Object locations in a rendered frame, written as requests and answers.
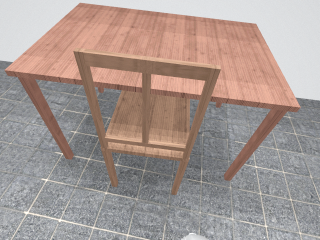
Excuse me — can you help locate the table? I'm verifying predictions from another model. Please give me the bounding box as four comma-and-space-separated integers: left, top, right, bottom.
4, 3, 301, 181

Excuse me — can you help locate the chair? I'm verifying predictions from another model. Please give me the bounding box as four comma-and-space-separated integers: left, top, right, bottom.
73, 47, 221, 195

